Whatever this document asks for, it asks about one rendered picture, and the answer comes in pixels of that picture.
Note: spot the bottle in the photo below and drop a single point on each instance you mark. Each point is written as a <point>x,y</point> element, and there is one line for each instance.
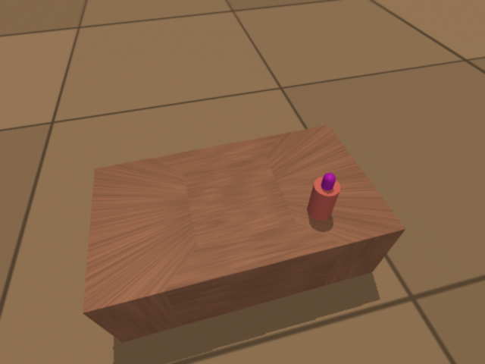
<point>323,197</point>

